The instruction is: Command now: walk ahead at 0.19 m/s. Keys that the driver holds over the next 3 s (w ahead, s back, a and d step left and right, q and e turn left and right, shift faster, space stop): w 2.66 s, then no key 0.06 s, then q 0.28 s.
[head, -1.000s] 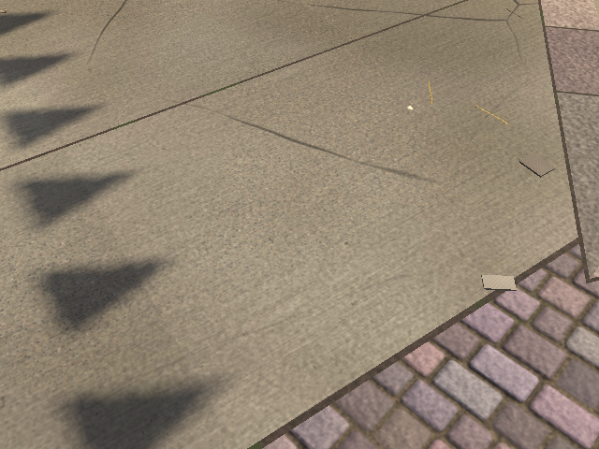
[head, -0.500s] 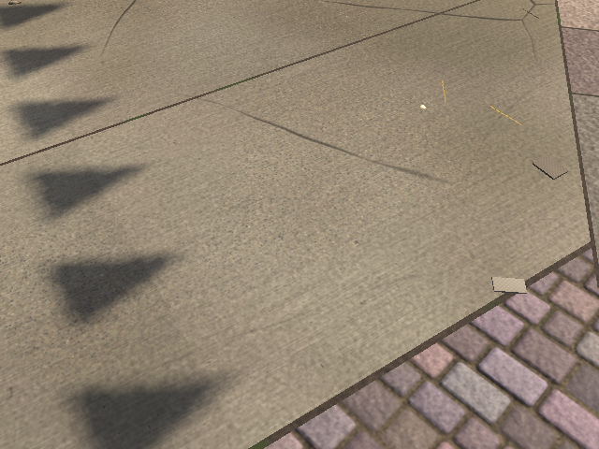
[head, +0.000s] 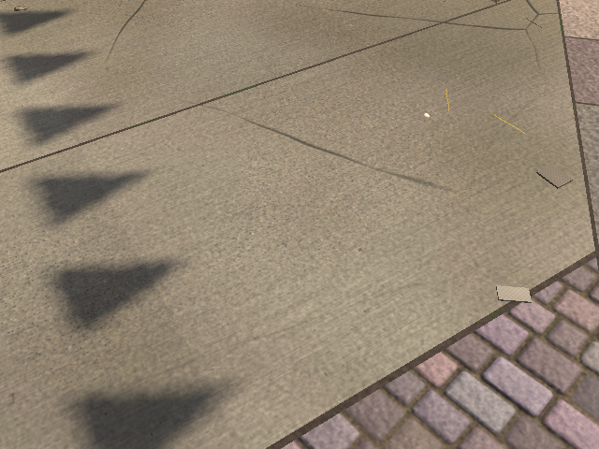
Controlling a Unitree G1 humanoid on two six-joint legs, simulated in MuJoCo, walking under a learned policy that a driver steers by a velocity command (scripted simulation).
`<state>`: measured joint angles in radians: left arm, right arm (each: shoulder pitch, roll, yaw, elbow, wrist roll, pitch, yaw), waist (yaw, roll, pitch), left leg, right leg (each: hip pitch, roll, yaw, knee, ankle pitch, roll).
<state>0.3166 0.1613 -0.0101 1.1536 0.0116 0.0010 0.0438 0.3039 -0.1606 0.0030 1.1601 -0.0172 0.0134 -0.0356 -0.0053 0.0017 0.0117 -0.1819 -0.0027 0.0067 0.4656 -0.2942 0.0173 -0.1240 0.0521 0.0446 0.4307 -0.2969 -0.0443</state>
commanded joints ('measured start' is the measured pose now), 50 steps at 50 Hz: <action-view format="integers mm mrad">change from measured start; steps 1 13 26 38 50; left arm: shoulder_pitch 104 -68 -366 -35 221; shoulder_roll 124 88 49 66 111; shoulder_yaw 33 54 37 63 48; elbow -16 -143 -278 -139 -82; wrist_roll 4 36 4 4 -1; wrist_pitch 5 -72 -46 -99 -114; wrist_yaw -2 -50 -70 -44 -33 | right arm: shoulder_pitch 16 282 291 134 -314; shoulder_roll -74 -137 -105 -52 -54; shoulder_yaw -17 -65 -20 -46 -39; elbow -47 -50 -38 -140 -304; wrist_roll -10 -6 -2 -21 -1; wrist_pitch -3 -81 -122 -84 -57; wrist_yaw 9 28 10 45 67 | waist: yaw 28 -64 -31 -29 57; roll -63 52 121 14 -64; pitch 180 176 144 55 98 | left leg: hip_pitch -180 243 164 -307 -442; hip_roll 1 341 173 93 64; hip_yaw -41 -512 -40 -62 86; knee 22 -323 -292 761 215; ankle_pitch -339 -266 760 16 311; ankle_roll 60 200 135 75 20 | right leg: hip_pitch -147 -658 -415 -84 99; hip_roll -130 -79 -22 -284 -204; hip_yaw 212 -20 -211 215 -7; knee -157 672 213 -285 -297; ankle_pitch -496 -111 189 118 554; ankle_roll -113 -59 -36 -203 -129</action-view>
